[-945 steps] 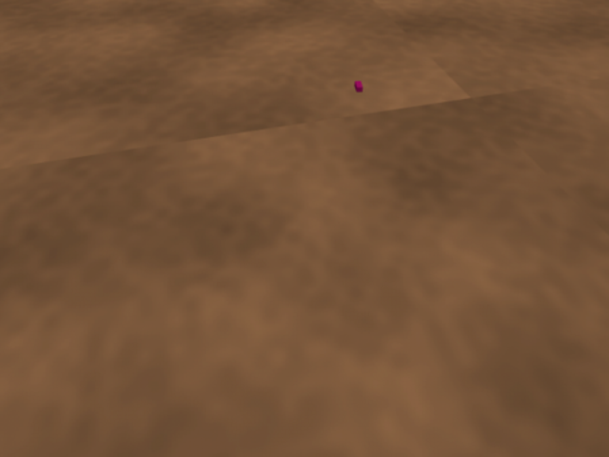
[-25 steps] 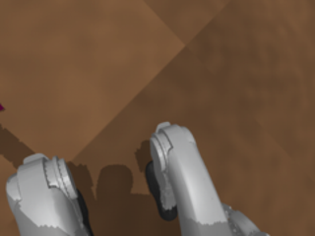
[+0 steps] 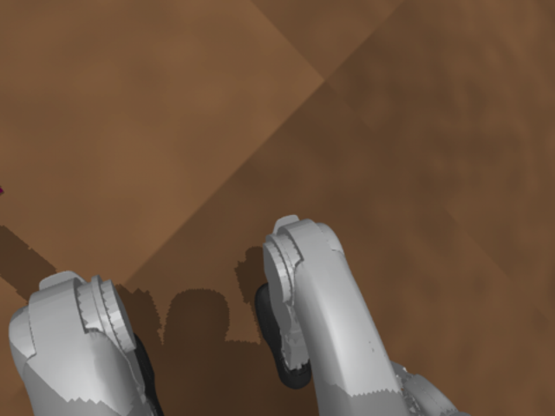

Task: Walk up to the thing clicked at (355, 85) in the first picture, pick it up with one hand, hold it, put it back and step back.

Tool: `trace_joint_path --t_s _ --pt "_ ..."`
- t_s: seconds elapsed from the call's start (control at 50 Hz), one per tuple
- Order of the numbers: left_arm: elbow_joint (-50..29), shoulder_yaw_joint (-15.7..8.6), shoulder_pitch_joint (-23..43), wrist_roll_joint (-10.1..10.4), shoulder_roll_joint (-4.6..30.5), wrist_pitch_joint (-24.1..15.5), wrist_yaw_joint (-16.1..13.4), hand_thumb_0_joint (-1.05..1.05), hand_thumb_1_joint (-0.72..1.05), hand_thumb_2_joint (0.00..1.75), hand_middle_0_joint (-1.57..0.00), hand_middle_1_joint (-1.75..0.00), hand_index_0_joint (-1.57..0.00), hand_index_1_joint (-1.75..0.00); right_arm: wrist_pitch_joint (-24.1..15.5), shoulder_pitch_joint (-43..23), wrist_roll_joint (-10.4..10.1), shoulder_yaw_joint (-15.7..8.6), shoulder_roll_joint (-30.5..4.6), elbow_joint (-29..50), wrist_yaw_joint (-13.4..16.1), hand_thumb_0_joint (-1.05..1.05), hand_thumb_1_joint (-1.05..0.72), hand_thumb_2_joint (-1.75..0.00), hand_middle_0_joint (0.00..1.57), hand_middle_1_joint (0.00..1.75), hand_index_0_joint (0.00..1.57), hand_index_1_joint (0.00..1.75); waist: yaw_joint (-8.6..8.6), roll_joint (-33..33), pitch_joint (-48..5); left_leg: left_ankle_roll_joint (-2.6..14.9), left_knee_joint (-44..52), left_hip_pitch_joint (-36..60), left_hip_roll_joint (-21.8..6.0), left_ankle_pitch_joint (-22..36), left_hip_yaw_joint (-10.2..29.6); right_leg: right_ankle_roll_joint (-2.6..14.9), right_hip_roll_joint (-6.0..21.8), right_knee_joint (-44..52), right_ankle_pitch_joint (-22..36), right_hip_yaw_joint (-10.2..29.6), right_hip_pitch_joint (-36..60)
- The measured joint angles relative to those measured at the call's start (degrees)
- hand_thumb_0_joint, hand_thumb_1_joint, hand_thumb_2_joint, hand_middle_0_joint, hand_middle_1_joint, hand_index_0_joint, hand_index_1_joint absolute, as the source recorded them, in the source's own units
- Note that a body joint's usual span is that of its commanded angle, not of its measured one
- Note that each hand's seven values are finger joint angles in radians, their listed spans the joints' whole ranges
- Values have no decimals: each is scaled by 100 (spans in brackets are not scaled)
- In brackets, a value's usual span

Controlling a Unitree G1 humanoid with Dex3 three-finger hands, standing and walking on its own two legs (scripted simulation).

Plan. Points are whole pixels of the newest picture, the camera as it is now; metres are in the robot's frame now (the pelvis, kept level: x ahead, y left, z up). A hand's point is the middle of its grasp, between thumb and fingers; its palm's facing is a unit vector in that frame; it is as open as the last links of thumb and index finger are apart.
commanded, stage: rise first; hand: left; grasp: from above
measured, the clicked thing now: out of the picture +0.49 +0.35 -0.30
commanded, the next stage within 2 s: none
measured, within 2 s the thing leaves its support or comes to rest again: neither
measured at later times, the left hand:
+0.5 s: hand out of the picture +0.44 +0.38 -0.18, palm faces -0.30 -0.29 -0.91, open 12.5 cm
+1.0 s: hand out of the picture +0.44 +0.38 -0.18, palm faces -0.31 -0.30 -0.90, open 12.3 cm
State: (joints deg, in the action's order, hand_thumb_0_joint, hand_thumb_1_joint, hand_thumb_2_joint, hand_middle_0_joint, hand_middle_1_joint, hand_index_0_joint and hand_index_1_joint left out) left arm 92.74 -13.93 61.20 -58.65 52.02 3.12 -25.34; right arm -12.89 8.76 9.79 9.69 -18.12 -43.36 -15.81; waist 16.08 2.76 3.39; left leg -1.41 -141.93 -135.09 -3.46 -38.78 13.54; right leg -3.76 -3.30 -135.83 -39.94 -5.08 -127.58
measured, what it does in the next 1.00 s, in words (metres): stands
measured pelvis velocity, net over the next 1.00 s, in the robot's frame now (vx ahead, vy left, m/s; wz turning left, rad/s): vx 0.00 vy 0.00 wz -0.01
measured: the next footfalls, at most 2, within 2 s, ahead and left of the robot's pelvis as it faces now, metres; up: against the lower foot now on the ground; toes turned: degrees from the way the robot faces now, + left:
none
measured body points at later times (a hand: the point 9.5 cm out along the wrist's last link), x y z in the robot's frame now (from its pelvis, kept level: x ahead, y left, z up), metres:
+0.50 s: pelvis +0.00 +0.00 +0.00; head +0.25 +0.09 +0.36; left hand +0.45 +0.39 -0.13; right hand +0.05 -0.26 -0.08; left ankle +0.07 +0.14 -0.28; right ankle +0.10 -0.13 -0.28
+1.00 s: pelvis +0.00 +0.00 +0.00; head +0.26 +0.10 +0.36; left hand +0.45 +0.39 -0.13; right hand +0.05 -0.26 -0.08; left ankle +0.07 +0.14 -0.28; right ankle +0.10 -0.13 -0.28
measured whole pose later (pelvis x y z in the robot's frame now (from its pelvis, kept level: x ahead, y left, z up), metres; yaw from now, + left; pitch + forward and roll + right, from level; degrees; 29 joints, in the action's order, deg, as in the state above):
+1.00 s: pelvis +0.00 +0.00 +0.00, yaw +0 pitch +31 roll -11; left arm 94.2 -13.6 62.2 -59.4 53.4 1.9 -26.3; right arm -13.9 8.8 10.2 10.5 -18.5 -43.2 -15.6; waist 16.6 3.2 3.9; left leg -1.6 -142.2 -135.2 -3.4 -39.1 14.0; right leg -3.7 -3.4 -135.9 -40.0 -5.4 -127.6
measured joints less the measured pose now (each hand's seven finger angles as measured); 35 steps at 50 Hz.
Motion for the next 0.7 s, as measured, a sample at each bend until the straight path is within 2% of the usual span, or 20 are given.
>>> trace_joint_path --t_s 0.32,0.7 --pt "115 55 136 -56 72 -51 -35 0 -29 75 -30 -88 -32 -86 -39 -37 26 27 -35 31 -7 0 -93 -91 19 30 20 30 35 20 32 1 -17 -6 9 9 7 0 0 -12 7 -4 -1" --pt "195 -23 115 -50 132 -72 -109 0 -26 73 -32 -86 -34 -84 -54 -6 45 78 -44 26 -9 0 -93 -91 19 30 20 30 65 41 43 -17 -22 6 3 23 41 -4 -17 -4 47 -30 -3"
